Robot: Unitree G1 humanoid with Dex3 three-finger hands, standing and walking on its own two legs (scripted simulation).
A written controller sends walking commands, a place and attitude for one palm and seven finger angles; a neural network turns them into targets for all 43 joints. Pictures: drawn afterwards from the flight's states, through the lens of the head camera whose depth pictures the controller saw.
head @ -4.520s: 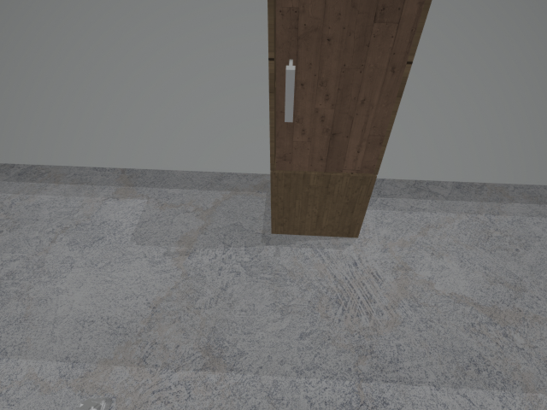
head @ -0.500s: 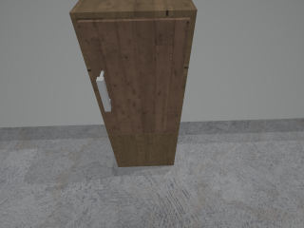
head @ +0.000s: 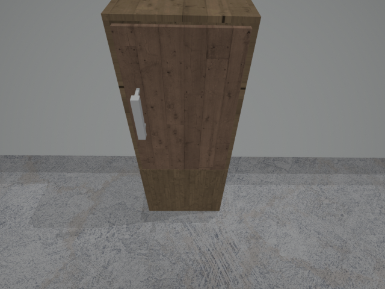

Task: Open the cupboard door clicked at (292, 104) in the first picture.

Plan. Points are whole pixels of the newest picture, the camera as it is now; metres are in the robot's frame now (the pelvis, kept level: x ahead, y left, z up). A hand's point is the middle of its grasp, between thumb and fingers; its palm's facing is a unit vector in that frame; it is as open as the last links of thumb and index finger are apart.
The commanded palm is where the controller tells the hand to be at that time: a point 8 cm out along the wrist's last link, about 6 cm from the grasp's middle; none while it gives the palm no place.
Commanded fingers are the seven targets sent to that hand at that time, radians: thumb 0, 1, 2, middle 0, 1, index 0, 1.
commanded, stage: look again from close up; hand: left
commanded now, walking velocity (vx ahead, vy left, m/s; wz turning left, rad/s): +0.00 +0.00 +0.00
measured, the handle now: (140, 114) +0.62 +0.21 -0.01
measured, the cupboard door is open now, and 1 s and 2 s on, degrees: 0 0 0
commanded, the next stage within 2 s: shuffle to correct the standing spot in 0.32 s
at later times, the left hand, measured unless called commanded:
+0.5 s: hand out of the picture +0.02 +0.19 -0.17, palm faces +0.03 -0.98 -0.20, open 7.4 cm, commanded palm none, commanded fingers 0.00 0.90 0.90 -0.20 -0.30 -0.20 -0.30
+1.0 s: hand out of the picture +0.07 +0.13 -0.17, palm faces +0.08 -0.99 -0.15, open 7.4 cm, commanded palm none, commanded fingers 0.00 0.90 0.90 -0.20 -0.30 -0.20 -0.30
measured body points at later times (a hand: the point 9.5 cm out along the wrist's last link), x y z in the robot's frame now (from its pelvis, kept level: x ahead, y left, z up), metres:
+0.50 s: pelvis +0.02 +0.01 +0.00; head +0.02 +0.01 +0.45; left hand +0.02 +0.24 -0.15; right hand +0.03 -0.22 -0.15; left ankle +0.09 +0.12 -0.73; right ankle +0.06 -0.13 -0.73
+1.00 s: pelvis +0.09 -0.02 +0.00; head +0.13 -0.02 +0.45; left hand +0.07 +0.19 -0.16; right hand +0.12 -0.24 -0.16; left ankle +0.10 +0.12 -0.73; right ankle +0.06 -0.13 -0.73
